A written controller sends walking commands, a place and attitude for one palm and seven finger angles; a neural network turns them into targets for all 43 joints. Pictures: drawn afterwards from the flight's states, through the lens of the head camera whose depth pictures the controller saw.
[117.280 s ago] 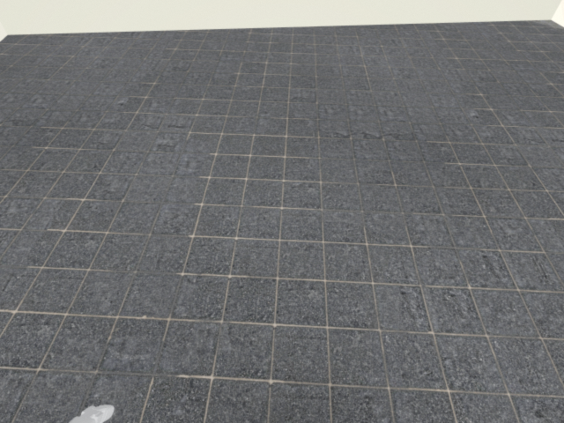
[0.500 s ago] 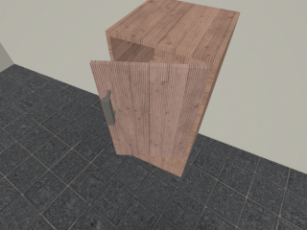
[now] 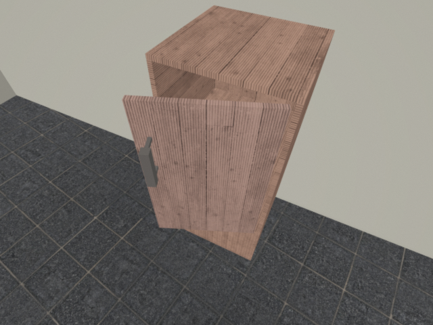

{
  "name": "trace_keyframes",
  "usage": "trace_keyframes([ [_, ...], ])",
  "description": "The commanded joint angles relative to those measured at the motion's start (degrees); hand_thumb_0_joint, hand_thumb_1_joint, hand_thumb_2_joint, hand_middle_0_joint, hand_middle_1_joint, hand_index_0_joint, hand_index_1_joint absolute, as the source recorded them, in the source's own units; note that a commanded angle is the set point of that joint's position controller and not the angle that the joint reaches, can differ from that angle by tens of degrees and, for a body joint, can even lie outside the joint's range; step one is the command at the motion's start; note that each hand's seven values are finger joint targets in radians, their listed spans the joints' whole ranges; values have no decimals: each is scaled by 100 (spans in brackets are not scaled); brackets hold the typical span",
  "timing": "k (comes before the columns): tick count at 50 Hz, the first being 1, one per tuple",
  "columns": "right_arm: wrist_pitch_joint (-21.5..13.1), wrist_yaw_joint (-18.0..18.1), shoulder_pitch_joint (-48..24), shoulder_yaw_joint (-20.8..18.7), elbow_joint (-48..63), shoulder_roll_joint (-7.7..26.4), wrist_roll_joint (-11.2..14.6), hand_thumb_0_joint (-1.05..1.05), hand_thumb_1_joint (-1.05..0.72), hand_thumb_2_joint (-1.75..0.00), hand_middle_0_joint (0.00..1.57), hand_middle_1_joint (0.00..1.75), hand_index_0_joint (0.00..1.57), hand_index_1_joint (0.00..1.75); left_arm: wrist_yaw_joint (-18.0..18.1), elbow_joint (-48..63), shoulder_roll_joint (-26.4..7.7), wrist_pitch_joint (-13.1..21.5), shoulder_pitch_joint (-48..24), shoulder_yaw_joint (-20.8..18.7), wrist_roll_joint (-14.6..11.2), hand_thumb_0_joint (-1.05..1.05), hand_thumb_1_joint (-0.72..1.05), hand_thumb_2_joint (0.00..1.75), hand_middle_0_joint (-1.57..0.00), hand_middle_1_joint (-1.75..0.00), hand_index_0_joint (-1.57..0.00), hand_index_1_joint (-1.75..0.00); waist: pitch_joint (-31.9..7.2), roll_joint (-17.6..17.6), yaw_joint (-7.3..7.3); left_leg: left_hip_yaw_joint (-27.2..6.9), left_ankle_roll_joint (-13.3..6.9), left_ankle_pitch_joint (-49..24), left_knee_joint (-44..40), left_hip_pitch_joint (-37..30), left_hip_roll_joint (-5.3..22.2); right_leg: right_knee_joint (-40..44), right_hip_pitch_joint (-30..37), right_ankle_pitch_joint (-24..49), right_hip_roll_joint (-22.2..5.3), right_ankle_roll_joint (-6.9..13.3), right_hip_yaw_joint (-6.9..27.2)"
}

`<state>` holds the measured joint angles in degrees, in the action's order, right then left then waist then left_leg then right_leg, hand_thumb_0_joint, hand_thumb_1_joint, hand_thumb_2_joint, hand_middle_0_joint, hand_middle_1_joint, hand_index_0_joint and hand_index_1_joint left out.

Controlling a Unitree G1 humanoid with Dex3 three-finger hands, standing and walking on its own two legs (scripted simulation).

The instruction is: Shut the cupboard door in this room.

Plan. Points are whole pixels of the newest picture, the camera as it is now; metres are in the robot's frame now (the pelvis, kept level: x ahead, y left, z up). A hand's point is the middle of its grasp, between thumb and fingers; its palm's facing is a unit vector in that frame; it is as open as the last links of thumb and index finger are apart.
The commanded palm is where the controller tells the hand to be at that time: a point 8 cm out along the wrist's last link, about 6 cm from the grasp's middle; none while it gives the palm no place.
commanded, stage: shuffle to correct the standing spot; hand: left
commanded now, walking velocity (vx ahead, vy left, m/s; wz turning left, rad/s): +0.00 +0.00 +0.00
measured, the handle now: (150, 162) +0.49 +0.21 -0.04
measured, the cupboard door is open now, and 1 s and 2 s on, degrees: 23 23 23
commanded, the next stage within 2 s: come to a stop and stand still in 0.04 s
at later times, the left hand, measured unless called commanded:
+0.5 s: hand out of the picture +0.05 +0.19 -0.18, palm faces +0.01 -0.97 -0.23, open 7.4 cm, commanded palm none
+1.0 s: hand out of the picture +0.06 +0.20 -0.18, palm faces +0.01 -0.97 -0.24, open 7.4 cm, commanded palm none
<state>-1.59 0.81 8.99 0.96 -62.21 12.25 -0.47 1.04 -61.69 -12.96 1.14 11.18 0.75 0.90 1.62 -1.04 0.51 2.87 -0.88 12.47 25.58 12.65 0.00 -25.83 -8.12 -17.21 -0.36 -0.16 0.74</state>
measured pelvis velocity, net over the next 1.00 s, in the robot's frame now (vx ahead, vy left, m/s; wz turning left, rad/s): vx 0.03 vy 0.00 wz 0.00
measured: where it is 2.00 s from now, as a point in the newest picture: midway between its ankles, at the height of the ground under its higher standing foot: outside the picture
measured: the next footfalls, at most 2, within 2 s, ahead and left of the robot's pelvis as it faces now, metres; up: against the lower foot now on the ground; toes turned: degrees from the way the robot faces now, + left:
none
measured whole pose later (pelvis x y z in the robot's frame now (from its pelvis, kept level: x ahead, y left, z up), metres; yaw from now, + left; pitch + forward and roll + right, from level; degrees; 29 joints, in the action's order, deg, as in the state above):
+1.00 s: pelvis +0.03 +0.00 +0.00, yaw +0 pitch -1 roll +1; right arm -1.0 1.6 10.8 0.9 -62.3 11.0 -0.5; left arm 2.0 -62.0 -11.8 0.4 12.7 0.2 0.7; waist 2.5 -1.0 0.5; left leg 3.1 -1.2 15.8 27.0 10.6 -0.7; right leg -26.4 -5.7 -20.1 -1.1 -0.6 0.8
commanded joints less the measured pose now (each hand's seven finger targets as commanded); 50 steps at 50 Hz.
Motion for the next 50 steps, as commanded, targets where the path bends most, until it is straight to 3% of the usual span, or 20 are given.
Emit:
trace_keyframes([
  [1,-88,55,83,-216,202,908,-12,0,-90,-90,20,30,20,30,49,229,-906,64,220,-169,6,0,90,90,-20,-30,-20,-30,-194,55,-10,-618,-152,-1176,-394,-450,644,442,-281,1234,-541,174,469],
  [3,-82,52,54,-211,191,942,-13,0,-90,-90,20,30,20,30,47,244,-936,61,187,-173,-3,0,90,90,-20,-30,-20,-30,-212,19,-10,-624,-142,-1145,-414,-446,643,458,-256,1214,-555,170,459],
  [5,-27,22,257,-129,104,635,-40,0,-90,-90,20,30,20,30,42,129,-621,0,424,-110,10,0,90,90,-20,-30,-20,-30,-199,-26,-2,-526,-120,-380,-334,-376,581,404,-268,402,-511,178,416],
  [7,3,-2,345,-144,100,627,-66,0,-90,-90,20,30,20,30,8,115,-623,-30,523,-134,36,0,90,90,-20,-30,-20,-30,2,-6,13,-501,-157,384,-261,-114,514,414,-397,-522,-479,260,462],
  [8,6,-9,314,-135,130,608,-66,0,-90,-90,20,30,20,30,0,130,-620,-36,543,-140,36,0,90,90,-20,-30,-20,-30,178,-50,25,-508,-158,381,-226,16,490,451,-491,-522,-502,283,515],
  [9,29,-9,-74,-155,416,756,-24,0,-90,-90,20,30,20,30,237,-36,-486,132,1010,-92,57,0,90,90,-20,-30,-20,-30,550,260,130,-360,71,-148,732,333,474,763,-705,1186,-769,166,835],
  [10,68,-65,243,-104,594,338,-41,0,-90,-90,20,30,20,30,216,306,-822,169,589,-97,5,0,90,90,-20,-30,-20,-30,385,83,-171,-342,77,401,716,358,318,780,-815,628,-968,404,1019],
  [11,90,-90,402,-101,581,285,-66,0,-90,-90,20,30,20,30,192,422,-824,216,395,-121,12,0,90,90,-20,-30,-20,-30,343,-84,-214,-222,94,329,707,183,335,713,-907,885,-985,484,920],
  [12,67,-77,645,-110,605,350,-57,0,-90,-90,20,30,20,30,182,470,-741,218,266,-105,0,0,90,90,-20,-30,-20,-30,160,41,-330,-326,39,-113,551,-1,373,448,-835,1020,-804,475,674],
  [14,-25,-34,806,-111,585,529,-54,0,-90,-90,20,30,20,30,185,439,-581,187,486,-96,-26,0,90,90,-20,-30,-20,-30,-299,472,-190,-605,-136,-1571,408,-138,568,-196,-280,1539,-434,352,299],
  [16,-67,31,763,-103,596,560,-41,0,-90,-90,20,30,20,30,202,354,-477,148,737,-84,-35,0,90,90,-20,-30,-20,-30,-424,462,-60,-663,-244,-2469,491,-244,683,-330,-96,1592,-381,296,158],
  [20,-44,85,821,-112,538,536,-26,0,-90,-90,20,30,20,30,225,286,-404,80,780,-91,-54,0,90,90,-20,-30,-20,-30,-332,34,-80,-593,-222,-2374,455,-296,628,-295,-57,1783,-425,251,183],
  [28,-12,114,743,-130,312,429,-21,0,-90,-90,20,30,20,30,213,245,-402,-12,679,-120,-41,0,90,90,-20,-30,-20,-30,-40,13,-55,-551,-211,-1845,115,-303,552,-144,-86,1590,-466,183,173],
  [38,-23,129,532,-161,226,500,-16,0,-90,-90,20,30,20,30,176,220,-544,-13,584,-159,-29,0,90,90,-20,-30,-20,-30,-192,83,-27,-492,-186,-1867,-13,-539,566,56,-5,1860,-535,162,241],
  [50,-16,109,281,-181,165,649,-14,0,-90,-90,20,30,20,30,126,159,-669,-9,411,-167,-15,0,90,90,-20,-30,-20,-30,-33,44,-10,-526,-173,-1392,-284,-559,599,350,-112,1499,-556,152,319],
])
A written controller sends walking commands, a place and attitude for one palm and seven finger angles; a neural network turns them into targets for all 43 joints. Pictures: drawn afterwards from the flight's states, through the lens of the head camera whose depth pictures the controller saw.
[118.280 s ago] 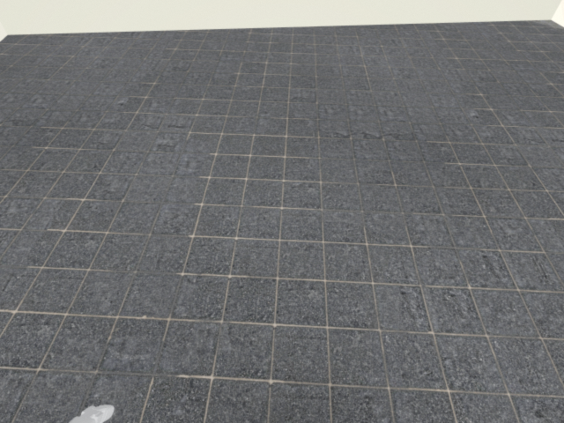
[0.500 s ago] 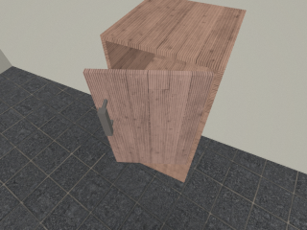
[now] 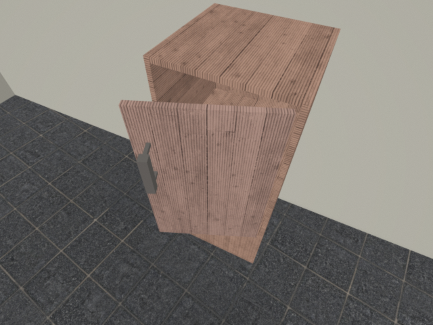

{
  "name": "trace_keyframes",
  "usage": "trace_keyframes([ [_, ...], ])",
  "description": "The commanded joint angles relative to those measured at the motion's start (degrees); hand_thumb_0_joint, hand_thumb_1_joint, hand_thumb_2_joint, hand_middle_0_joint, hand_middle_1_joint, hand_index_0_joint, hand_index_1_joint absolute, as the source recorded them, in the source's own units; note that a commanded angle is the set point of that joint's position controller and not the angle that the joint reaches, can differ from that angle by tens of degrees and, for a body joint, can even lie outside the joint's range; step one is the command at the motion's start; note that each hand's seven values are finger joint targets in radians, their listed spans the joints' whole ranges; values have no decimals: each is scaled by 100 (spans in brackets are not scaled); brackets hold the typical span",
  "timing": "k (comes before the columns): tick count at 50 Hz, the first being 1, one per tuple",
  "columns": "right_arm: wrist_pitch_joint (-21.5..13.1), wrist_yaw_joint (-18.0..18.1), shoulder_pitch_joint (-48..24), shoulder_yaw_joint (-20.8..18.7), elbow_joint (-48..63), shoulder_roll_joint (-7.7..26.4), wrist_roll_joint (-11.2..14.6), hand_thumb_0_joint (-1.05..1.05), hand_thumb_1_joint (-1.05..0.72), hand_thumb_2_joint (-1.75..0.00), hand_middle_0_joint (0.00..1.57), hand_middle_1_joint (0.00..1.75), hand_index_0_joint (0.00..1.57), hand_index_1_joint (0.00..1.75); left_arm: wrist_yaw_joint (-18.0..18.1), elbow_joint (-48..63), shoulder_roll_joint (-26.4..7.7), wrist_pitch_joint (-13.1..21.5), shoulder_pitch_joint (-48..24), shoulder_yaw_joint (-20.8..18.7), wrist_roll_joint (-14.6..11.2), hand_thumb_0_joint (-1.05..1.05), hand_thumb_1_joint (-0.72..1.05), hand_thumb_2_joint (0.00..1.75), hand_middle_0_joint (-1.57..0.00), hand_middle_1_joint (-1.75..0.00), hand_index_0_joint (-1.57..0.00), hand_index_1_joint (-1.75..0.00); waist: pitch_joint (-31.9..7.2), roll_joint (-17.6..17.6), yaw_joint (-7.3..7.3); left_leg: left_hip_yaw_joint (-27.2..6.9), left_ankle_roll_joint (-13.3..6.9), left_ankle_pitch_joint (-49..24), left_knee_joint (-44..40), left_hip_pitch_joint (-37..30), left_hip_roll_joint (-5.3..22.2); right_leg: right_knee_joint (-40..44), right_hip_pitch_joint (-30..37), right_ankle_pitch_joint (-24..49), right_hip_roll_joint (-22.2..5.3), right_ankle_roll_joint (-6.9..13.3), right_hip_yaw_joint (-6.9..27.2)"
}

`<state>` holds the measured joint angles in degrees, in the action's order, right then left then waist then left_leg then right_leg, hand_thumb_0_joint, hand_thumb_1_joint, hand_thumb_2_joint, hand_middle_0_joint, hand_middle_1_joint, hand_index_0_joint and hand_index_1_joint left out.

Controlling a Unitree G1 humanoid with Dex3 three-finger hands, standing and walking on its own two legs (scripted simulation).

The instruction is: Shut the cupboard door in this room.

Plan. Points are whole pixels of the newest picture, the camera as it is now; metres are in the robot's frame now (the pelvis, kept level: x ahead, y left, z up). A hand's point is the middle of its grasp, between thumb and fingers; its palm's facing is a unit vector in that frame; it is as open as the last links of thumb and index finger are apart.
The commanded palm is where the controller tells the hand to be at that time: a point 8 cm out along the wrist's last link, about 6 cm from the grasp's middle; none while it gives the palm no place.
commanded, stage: come to a stop and stand still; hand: left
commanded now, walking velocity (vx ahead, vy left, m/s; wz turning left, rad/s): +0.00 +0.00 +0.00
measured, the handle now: (149, 168) +0.46 +0.20 -0.04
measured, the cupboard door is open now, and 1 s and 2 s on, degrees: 23 23 23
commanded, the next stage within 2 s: look again from close up in 0.66 s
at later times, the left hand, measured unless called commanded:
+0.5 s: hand out of the picture +0.01 +0.19 -0.17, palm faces +0.00 -0.97 -0.24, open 7.4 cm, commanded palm none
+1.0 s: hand out of the picture +0.02 +0.19 -0.17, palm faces +0.01 -0.97 -0.25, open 7.4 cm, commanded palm none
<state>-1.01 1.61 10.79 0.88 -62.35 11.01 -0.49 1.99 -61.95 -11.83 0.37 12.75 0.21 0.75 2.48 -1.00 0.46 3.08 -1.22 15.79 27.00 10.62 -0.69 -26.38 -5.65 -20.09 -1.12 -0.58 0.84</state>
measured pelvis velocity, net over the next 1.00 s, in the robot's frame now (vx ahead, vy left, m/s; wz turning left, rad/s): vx -0.02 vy -0.02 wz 0.01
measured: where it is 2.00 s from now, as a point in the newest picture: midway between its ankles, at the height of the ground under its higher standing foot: outside the picture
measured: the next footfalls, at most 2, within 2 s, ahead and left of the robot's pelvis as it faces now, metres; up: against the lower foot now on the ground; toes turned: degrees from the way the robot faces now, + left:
none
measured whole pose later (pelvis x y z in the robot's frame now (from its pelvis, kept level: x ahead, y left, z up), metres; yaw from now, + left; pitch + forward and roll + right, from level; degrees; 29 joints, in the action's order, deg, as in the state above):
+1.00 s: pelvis -0.02 -0.02 +0.01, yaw +0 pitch -1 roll +1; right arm -1.0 1.2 9.5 0.9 -64.4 13.0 -0.5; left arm 1.0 -63.2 -13.5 1.2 11.3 0.1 0.7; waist 2.6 -0.9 0.5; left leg 2.2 0.4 11.6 22.6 10.2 0.8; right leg -22.8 -5.5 -16.5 0.5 0.9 0.0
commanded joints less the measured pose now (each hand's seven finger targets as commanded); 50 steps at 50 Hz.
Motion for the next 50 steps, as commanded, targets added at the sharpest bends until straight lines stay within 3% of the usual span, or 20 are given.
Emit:
trace_keyframes([
  [1,-79,30,111,-172,177,757,-7,0,-90,-90,20,30,20,30,28,180,-784,76,251,-122,16,0,90,90,-20,-30,-20,-30,-99,-7,-14,-546,-144,-1729,-437,-339,665,421,-332,1848,-482,197,296],
  [13,-81,5,11,-162,70,874,-11,0,-90,-90,20,30,20,30,-10,97,-873,89,162,-120,1,0,90,90,-20,-30,-20,-30,-74,79,8,-571,-101,-1355,-643,-317,682,601,-385,1478,-502,206,356],
  [16,-87,5,23,-162,53,872,-5,0,-90,-90,20,30,20,30,-13,94,-891,109,170,-126,9,0,90,90,-20,-30,-20,-30,-164,-75,6,-570,-97,-1428,-611,-368,690,609,-321,1640,-503,213,367],
  [21,-79,1,-25,-163,26,888,-5,0,-90,-90,20,30,20,30,-20,64,-905,113,157,-120,8,0,90,90,-20,-30,-20,-30,-40,-10,12,-565,-82,-1313,-647,-317,690,675,-410,1537,-505,222,404],
  [30,-101,2,-36,-168,14,956,-14,0,-90,-90,20,30,20,30,-28,72,-958,134,119,-135,-8,0,90,90,-20,-30,-20,-30,-255,28,9,-550,-48,-1488,-632,-400,711,661,-310,1765,-532,233,434],
  [50,-91,-1,-133,-175,22,1050,-16,0,-90,-90,20,30,20,30,-49,102,-1044,147,5,-153,-10,0,90,90,-20,-30,-20,-30,-190,51,0,-605,-18,-1471,-714,-381,719,776,-326,1702,-527,231,445],
])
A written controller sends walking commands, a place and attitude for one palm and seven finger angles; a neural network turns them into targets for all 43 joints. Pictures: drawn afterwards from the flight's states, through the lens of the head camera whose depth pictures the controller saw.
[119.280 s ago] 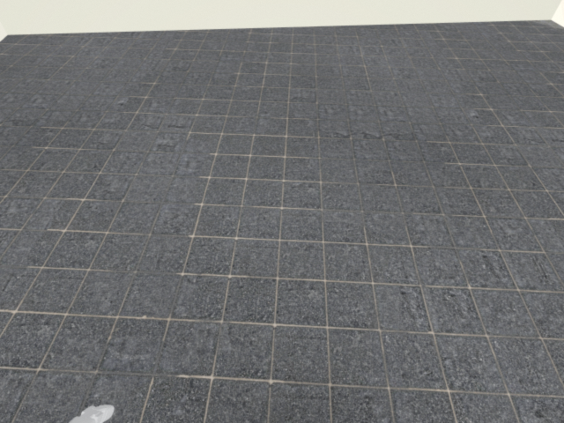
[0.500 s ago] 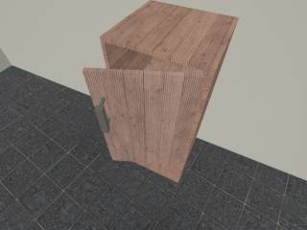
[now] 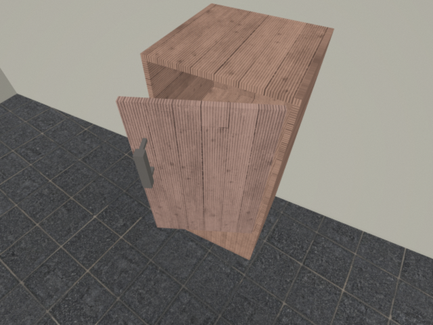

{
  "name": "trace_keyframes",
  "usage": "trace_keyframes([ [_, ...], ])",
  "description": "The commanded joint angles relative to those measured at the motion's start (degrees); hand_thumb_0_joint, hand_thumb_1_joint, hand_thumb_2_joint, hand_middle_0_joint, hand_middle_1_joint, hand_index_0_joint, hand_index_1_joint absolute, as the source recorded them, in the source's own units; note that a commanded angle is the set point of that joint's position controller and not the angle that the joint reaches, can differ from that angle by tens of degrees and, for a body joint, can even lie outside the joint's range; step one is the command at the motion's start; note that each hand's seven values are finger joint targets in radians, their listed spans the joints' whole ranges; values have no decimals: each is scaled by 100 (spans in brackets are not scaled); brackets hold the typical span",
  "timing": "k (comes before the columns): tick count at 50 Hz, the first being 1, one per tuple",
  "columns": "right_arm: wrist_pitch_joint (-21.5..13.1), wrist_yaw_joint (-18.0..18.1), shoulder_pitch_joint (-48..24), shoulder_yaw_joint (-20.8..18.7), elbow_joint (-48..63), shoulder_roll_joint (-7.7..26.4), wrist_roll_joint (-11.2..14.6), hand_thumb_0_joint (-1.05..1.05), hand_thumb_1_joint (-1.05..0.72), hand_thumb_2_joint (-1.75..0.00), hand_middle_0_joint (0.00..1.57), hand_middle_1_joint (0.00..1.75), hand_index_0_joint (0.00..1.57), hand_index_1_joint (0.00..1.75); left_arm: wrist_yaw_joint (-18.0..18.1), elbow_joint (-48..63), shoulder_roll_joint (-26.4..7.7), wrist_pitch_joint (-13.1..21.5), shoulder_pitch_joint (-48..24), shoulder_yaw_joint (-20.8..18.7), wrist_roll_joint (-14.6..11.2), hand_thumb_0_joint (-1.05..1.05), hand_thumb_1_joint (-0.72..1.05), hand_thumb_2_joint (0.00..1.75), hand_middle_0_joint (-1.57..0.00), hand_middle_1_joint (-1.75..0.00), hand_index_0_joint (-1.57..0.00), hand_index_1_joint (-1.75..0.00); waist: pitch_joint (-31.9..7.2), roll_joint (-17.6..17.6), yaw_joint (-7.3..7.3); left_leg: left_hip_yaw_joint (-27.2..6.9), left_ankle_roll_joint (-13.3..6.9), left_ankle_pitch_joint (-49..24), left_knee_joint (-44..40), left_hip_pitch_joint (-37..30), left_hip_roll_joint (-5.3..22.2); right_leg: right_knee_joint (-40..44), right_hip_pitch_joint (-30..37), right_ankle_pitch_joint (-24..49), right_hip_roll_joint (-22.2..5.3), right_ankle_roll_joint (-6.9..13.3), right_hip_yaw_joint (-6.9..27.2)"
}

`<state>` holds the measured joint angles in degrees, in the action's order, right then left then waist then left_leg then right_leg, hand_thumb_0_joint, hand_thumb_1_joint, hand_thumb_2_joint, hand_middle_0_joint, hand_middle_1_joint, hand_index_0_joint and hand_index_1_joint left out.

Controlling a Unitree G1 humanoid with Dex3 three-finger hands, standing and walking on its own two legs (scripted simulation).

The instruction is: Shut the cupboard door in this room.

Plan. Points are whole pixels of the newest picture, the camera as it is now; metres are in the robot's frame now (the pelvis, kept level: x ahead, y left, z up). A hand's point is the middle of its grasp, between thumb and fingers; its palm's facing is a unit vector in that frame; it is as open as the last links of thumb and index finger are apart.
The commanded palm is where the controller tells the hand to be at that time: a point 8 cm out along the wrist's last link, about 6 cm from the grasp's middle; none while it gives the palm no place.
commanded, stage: look again from close up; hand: left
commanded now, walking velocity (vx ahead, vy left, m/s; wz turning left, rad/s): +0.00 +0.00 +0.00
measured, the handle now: (146, 163) +0.48 +0.22 -0.04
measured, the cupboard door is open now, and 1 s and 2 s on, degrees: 23 23 23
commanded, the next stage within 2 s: raise the hand and make a fist in 0.26 s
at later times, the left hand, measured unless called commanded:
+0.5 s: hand (103, 315) +0.15 +0.22 -0.07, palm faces +0.27 -0.95 -0.17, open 7.3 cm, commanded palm +0.09 +0.26 -0.07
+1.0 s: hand (111, 324) +0.13 +0.20 -0.06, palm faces +0.00 -1.00 -0.03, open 5.1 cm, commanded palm +0.11 +0.25 -0.06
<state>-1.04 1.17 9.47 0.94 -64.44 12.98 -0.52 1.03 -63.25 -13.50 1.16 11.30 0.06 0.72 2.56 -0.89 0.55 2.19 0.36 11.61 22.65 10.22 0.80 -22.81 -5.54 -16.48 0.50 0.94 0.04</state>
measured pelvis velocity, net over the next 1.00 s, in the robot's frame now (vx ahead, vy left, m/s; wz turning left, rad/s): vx -0.08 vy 0.00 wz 0.02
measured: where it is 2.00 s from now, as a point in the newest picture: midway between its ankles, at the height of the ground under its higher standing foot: outside the picture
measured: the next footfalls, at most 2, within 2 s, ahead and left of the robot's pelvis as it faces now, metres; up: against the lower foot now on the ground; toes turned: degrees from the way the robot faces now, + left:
none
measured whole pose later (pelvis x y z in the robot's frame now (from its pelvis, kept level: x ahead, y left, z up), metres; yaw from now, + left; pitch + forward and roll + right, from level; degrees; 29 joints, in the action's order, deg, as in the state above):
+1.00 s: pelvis -0.08 +0.00 -0.12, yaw +1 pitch +14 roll -3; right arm -14.9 4.5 12.2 1.5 -31.4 11.5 2.0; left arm -17.5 1.8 -13.3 23.7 22.0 -8.6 -17.0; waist -8.5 2.5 2.1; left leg -3.2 0.3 27.1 74.1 61.5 2.0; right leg -72.9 -54.1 -33.4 0.9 1.9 -5.9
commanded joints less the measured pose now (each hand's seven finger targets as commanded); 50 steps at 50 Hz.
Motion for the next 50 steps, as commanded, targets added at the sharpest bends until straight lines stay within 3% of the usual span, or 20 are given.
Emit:
trace_keyframes([
  [1,-91,46,11,-180,217,818,-10,0,-90,-90,20,30,20,30,48,240,-874,73,163,-147,6,0,90,90,-20,-30,-20,-30,-189,13,3,-510,-183,-1115,-264,-347,581,413,-313,1407,-686,78,507],
  [17,-96,48,-9,-179,187,859,-10,0,-90,-90,20,30,20,30,46,182,-880,76,212,-137,2,0,90,90,-20,-30,-20,-30,-213,10,8,-511,-179,-1176,-309,-408,597,456,-299,1423,-709,56,476],
  [18,-132,18,44,-189,538,614,45,0,-90,-90,20,30,20,30,351,75,-402,188,827,-58,66,0,90,90,-20,-30,-20,-30,-281,390,-32,-115,-39,-1909,1042,-239,561,231,-393,3570,-961,-186,712],
  [19,-1106,586,896,-437,1898,1560,69,0,-90,-90,20,30,20,30,321,8741,-4480,1843,-3971,-3240,-558,0,90,90,-20,-30,-20,-30,-2232,-19,-716,-475,-305,-2360,1075,-2148,201,-1385,-529,3854,-439,-87,-115],
  [20,-1472,698,167,-236,2096,997,420,0,-90,-90,20,30,20,30,271,6587,-921,1373,157,-477,-693,0,90,90,-22,-32,-22,-32,-3146,2367,-216,-405,-241,-3747,940,-2564,171,-2134,-1218,2014,-49,-89,-501],
  [21,-1743,589,54,-238,2329,695,321,0,-90,-90,20,30,20,30,258,6725,454,673,1467,-197,-1204,0,90,90,-24,-34,-24,-34,-2584,1988,-151,-543,-92,-4308,729,-1982,288,-2306,-1611,474,63,-80,-716],
  [22,-1849,364,210,-364,2276,711,267,0,-90,-90,20,30,20,30,231,6405,-30,811,496,-573,-1014,0,90,90,-25,-36,-25,-36,-1382,829,-379,-563,-102,-3078,839,-642,243,-1819,-2199,185,-13,-85,-523],
  [23,-1876,274,204,-514,2502,773,178,0,-90,-90,20,30,20,30,56,5977,81,1011,604,-719,-1084,0,90,90,-27,-38,-27,-38,-414,351,-308,-511,-45,-1300,1126,487,53,-1356,-2397,259,-9,-38,-613],
  [24,-1904,232,45,-550,2609,844,162,0,-90,-90,20,30,20,30,-125,5186,-98,1345,793,-974,-1165,0,90,90,-29,-40,-29,-40,212,-525,-362,-515,-32,16,1451,1540,-52,-1209,-2857,-113,-108,-44,-568],
  [25,-1906,194,-63,-565,2762,764,128,0,-90,-90,20,30,20,30,-408,4592,-12,1837,1429,-1194,-1308,0,90,90,-31,-42,-31,-42,388,-1331,-177,-496,-43,498,1813,2226,-124,-1284,-3262,-637,-142,-60,-438],
  [26,-1935,100,-56,-585,2950,756,161,0,-90,-90,20,30,20,30,-819,4338,93,2331,1996,-1271,-1425,0,90,90,-33,-44,-33,-44,124,-987,65,-425,-22,116,2193,2406,-220,-1713,-3230,-3,-162,26,-294],
  [28,-1956,-48,-148,-649,3205,750,44,0,-90,-90,20,30,20,30,-1679,4552,175,3380,2270,-1309,-1647,0,90,90,-36,-48,-36,-48,-1238,-1285,318,-326,41,-302,3118,2950,-258,-2966,-3430,1061,-135,-31,-186],
  [30,-2006,-109,-237,-682,3513,754,90,0,-90,-90,20,30,20,30,-2506,4793,-260,4123,1735,-1462,-1847,0,90,90,-40,-52,-40,-52,-1645,-728,276,-262,84,352,3765,3707,-293,-3380,-3877,166,-211,-26,313],
  [31,-1949,-106,-232,-697,3668,752,142,0,-90,-90,20,30,20,30,-2690,4684,-588,4060,1833,-1849,-1959,0,90,90,-42,-54,-42,-54,-1682,-265,408,-178,43,445,3937,3873,-281,-3425,-3902,-80,-236,21,505],
  [33,-1859,-28,-410,-683,4228,786,226,0,-90,-90,20,30,20,30,-2805,5624,-732,3652,1601,-1922,-2244,0,90,90,-46,-58,-46,-58,-2277,24,478,-55,-46,828,4052,3944,-289,-3241,-3775,-1085,-245,-22,754],
  [34,-1826,33,-391,-643,4368,759,263,0,-90,-90,20,30,20,30,-2739,5944,-775,3405,1324,-1937,-2354,0,90,90,-47,-60,-47,-60,-2339,-42,407,-50,-79,1101,4136,4123,-276,-3011,-3759,-1634,-282,-95,959],
  [37,-1786,200,-241,-558,4513,705,292,0,-90,-90,20,30,20,30,-2263,7374,-884,3170,437,-1700,-2215,0,90,90,-53,-66,-53,-66,-2118,140,110,-237,-194,1670,4171,4103,-109,-2788,-4350,-2853,-139,-63,889],
  [40,-1825,347,-15,-479,4377,705,230,0,-90,-90,20,30,20,30,-1795,8219,-835,3228,115,-1316,-1900,0,90,90,-58,-72,-58,-72,-2034,337,-170,-363,-269,1737,4189,3900,-36,-2965,-4717,-2620,-7,5,621],
  [43,-1838,436,30,-403,4208,716,229,0,-90,-90,20,30,20,30,-1759,7962,-620,3083,274,-1005,-1797,0,90,90,-64,-78,-64,-78,-1821,320,-299,-487,-266,1861,4203,4037,-22,-3148,-4950,-2450,75,17,376],
  [50,-1637,397,-42,-396,4305,635,286,0,-90,-90,20,30,20,30,-1749,7559,-676,2127,1234,-1313,-1876,0,90,90,-77,-92,-77,-92,-2275,335,111,-545,-204,1343,3782,3786,-44,-3205,-4324,-1765,76,26,43],
])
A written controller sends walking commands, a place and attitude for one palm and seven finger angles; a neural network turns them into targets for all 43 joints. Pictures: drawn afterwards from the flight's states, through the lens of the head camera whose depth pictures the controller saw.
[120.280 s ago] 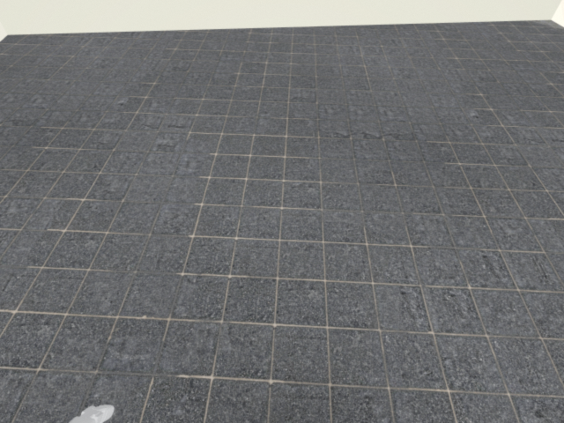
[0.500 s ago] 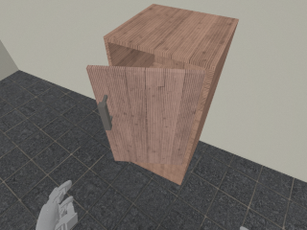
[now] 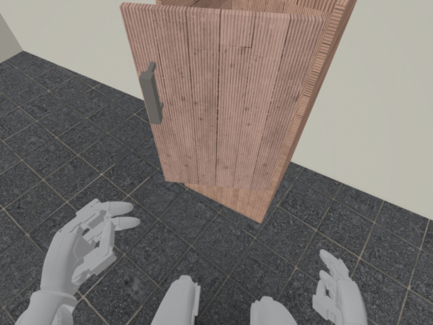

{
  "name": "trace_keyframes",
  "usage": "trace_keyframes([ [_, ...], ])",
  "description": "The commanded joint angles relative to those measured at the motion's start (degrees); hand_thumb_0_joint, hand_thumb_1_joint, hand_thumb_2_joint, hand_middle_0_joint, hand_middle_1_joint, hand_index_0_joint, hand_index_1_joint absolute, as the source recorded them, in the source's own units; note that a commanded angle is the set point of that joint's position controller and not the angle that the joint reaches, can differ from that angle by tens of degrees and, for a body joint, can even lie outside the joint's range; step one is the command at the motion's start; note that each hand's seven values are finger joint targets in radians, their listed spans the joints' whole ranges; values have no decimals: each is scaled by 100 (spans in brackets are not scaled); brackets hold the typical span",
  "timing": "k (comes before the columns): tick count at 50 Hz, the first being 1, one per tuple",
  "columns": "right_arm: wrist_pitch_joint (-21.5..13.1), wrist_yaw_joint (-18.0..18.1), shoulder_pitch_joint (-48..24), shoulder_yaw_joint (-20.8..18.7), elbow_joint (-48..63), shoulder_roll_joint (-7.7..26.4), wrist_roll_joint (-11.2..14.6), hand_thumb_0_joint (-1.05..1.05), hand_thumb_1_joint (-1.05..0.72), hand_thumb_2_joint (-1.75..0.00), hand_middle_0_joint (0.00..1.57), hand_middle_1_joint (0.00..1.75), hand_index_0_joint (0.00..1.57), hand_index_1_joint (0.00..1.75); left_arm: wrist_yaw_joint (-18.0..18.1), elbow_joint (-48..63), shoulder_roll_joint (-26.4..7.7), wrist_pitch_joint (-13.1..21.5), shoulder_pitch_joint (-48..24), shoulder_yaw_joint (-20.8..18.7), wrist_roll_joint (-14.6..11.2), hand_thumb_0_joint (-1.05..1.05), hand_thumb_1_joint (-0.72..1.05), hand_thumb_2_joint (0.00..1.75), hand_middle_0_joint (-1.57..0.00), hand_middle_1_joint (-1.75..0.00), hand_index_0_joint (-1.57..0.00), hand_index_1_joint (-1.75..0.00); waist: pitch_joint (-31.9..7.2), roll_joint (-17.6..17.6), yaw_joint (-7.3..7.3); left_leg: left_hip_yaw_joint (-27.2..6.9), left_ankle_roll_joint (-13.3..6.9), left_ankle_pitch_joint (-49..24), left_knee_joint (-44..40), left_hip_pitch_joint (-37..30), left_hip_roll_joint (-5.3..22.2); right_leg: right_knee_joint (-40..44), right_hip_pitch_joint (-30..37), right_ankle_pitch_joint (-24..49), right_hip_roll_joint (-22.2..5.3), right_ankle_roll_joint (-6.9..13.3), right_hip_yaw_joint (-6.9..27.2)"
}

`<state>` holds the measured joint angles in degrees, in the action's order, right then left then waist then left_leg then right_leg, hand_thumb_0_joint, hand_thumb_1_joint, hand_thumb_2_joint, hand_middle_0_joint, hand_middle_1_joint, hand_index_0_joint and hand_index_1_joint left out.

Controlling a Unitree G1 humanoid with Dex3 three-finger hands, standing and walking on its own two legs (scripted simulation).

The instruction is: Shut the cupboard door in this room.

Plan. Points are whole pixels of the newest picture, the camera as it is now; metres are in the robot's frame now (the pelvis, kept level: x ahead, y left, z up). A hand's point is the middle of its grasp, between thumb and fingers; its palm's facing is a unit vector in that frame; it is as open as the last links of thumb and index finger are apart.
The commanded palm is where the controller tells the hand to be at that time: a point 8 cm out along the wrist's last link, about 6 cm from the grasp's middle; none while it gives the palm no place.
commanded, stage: raise the hand and make a fist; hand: left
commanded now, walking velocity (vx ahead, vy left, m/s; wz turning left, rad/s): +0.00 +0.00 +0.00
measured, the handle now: (154, 93) +0.56 +0.20 +0.08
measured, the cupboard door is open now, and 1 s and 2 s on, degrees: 23 23 23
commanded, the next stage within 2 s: bring the fist close to the handle in 1.28 s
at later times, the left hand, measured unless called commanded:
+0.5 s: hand (98, 243) +0.22 +0.21 +0.08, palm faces +0.02 -1.00 -0.03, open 3.2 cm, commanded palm +0.20 +0.26 +0.08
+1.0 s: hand (104, 229) +0.24 +0.20 +0.09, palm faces +0.00 -1.00 -0.03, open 3.1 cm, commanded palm +0.22 +0.25 +0.09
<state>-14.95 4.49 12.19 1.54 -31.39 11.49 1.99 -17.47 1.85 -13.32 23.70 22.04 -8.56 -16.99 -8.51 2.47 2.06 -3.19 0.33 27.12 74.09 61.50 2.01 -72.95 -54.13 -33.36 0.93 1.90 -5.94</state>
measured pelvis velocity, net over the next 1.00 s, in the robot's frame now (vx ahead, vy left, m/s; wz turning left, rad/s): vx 0.02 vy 0.01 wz -0.01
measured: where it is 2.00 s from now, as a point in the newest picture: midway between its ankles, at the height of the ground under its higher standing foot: outside the picture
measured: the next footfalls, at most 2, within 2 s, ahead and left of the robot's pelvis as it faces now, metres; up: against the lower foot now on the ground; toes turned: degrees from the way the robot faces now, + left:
none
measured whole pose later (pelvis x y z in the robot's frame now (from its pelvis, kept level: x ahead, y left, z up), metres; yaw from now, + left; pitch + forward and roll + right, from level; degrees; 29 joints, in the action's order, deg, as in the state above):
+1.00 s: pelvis +0.02 +0.01 +0.02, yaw +0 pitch +13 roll -3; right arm -9.6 3.5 15.6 1.4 -28.9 13.7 1.5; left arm -13.3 2.1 -14.2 21.2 22.0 -8.5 -16.3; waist -8.8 2.6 -0.2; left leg -1.9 -0.9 26.6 68.0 54.7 1.8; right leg -65.7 -47.3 -31.6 0.8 0.6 -4.6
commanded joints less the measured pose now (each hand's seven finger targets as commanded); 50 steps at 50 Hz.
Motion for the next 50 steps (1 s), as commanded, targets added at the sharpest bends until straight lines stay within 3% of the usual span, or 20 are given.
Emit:
trace_keyframes([
  [1,-204,61,-333,-460,977,768,23,0,-90,-90,20,30,20,30,215,1006,-783,-184,271,-622,-73,0,90,90,-79,-94,-79,-94,-1149,-40,33,-50,-197,-276,-1458,-1390,-145,1747,596,41,83,-43,528],
  [6,-136,-25,-314,-453,985,749,-86,0,-90,-90,20,30,20,30,575,1361,-573,145,327,-445,19,0,90,90,-88,-104,-88,-104,-1221,28,-27,-118,-175,-643,-1556,-1685,-123,1443,514,687,118,-22,229],
  [10,-100,-66,-218,-439,1003,843,-97,0,-90,-90,20,30,20,30,588,1334,-478,388,214,-163,108,0,90,90,-95,-112,-95,-112,-979,44,-198,-171,-151,-234,-1628,-1627,-105,1452,247,417,104,-24,203],
  [12,-79,-64,-201,-448,1030,868,-92,0,-90,-90,20,30,20,30,572,1389,-554,431,217,-183,136,0,90,90,-99,-116,-99,-116,-1073,136,-164,-175,-149,-247,-1654,-1701,-109,1424,276,462,102,-1,206],
  [21,88,-63,-135,-436,1143,891,-89,0,-90,-90,20,30,20,30,639,1665,-644,306,256,-245,153,0,90,90,-115,-134,-115,-134,-1226,293,-140,-258,-118,-461,-1805,-2035,-92,1419,460,805,149,18,126],
  [24,151,-84,-142,-407,1187,888,-81,0,-90,-90,20,30,20,30,620,1586,-554,238,196,-129,161,0,90,90,-121,-140,-121,-140,-1041,293,-207,-250,-105,-330,-1846,-2034,-92,1498,397,743,151,1,112],
  [26,203,-70,-111,-393,1184,904,-86,0,-90,-90,20,30,20,30,603,1413,-662,169,140,-240,163,0,90,90,-124,-144,-124,-144,-952,109,-227,-245,-130,-224,-1838,-1886,-102,1563,471,668,170,-1,141],
  [29,228,-73,-117,-360,1243,904,-68,0,-90,-90,20,30,20,30,523,1425,-617,145,-4,-176,132,0,90,90,-130,-150,-130,-150,-919,175,-232,-213,-126,-126,-1869,-1916,-112,1646,501,574,153,-4,167],
  [33,220,-62,-106,-327,1262,909,-73,0,-90,-90,20,30,20,30,510,1483,-697,131,-154,-235,109,0,90,90,-130,-150,-130,-150,-959,303,-225,-208,-131,-169,-1902,-1999,-117,1691,582,612,152,7,187],
  [43,202,-44,-69,-328,1187,927,-45,0,-90,-90,20,30,20,30,398,1253,-742,88,-318,-330,-23,0,90,90,-130,-150,-130,-150,-975,35,-245,-61,-164,-438,-1768,-1886,-146,1894,820,628,122,-26,348],
  [46,192,-37,-80,-346,1164,923,-49,0,-90,-90,20,30,20,30,404,1189,-842,101,-264,-448,-47,0,90,90,-130,-150,-130,-150,-1006,19,-183,-28,-170,-587,-1722,-1839,-155,1897,926,719,121,-23,406],
  [50,208,-64,-64,-355,1141,915,-50,0,-90,-90,20,30,20,30,458,1221,-765,155,-212,-379,-7,0,90,90,-130,-150,-130,-150,-1028,171,-194,-12,-155,-641,-1779,-1958,-158,1858,875,822,110,-26,345],
])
